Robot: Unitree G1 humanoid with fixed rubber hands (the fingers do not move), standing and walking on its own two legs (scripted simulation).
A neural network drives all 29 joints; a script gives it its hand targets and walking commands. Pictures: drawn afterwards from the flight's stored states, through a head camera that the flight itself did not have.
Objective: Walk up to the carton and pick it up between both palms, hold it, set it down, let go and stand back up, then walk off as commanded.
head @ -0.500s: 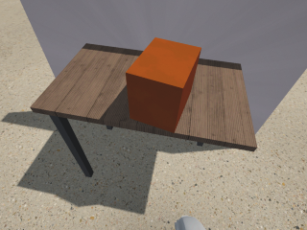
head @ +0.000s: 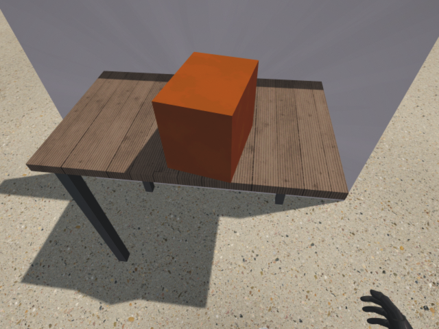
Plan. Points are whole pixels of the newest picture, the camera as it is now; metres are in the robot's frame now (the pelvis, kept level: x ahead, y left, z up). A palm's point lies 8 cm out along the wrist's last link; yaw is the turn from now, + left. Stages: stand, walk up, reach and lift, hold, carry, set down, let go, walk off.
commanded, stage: walk up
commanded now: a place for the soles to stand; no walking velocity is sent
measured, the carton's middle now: (211, 115) +0.61 +0.00 +0.07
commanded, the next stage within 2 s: none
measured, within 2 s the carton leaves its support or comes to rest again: neither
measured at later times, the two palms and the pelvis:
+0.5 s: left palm out of the picture +0.09 +0.33 -0.08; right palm out of the picture +0.04 -0.31 -0.07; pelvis +0.01 +0.02 +0.01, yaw -5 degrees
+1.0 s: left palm out of the picture +0.13 +0.32 -0.09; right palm out of the picture +0.05 -0.31 -0.07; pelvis +0.03 +0.02 +0.01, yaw -10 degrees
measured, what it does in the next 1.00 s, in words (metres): steps on the spot: left foot, then right foot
